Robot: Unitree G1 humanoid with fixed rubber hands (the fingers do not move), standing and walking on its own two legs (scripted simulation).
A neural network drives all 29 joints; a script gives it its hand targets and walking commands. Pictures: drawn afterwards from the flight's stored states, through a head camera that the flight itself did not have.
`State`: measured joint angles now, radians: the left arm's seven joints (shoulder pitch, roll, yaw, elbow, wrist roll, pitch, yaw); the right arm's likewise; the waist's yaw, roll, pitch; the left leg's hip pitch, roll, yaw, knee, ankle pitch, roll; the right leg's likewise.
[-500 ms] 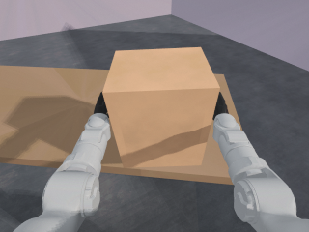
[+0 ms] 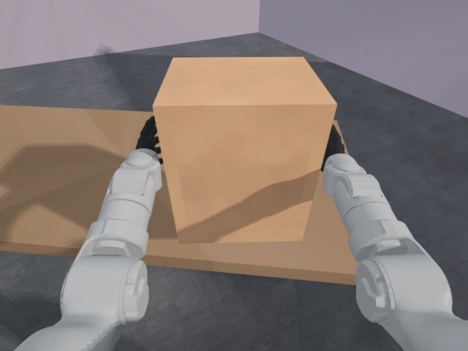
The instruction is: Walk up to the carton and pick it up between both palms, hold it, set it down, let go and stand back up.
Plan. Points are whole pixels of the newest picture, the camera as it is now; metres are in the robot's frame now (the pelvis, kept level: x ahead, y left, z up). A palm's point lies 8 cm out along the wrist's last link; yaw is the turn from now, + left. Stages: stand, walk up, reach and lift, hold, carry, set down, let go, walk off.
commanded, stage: reach and lift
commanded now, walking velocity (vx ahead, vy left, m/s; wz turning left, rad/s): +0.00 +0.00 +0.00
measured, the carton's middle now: (239, 152) +0.43 +0.00 +0.17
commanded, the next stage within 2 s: hold in 1.64 s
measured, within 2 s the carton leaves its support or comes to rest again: neither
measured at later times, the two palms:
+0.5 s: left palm (143, 157) +0.38 +0.16 +0.21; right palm (341, 153) +0.38 -0.17 +0.20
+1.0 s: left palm (134, 140) +0.40 +0.18 +0.23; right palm (331, 137) +0.40 -0.15 +0.22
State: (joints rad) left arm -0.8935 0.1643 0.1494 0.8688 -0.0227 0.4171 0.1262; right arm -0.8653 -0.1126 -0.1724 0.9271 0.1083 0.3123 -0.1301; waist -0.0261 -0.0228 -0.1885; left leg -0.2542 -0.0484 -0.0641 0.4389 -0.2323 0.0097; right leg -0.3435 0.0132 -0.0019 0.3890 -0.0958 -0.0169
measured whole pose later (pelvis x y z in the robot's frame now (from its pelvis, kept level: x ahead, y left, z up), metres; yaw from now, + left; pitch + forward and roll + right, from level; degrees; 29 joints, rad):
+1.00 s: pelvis +0.00 +0.00 +0.00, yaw +0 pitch +1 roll +0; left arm -0.91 0.17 0.22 0.65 -0.01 0.67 0.12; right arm -0.95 -0.15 -0.09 0.83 0.22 0.51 -0.17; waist -0.03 -0.01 -0.17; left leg -0.20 -0.05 -0.06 0.43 -0.24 0.01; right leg -0.29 0.01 0.00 0.38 -0.10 -0.01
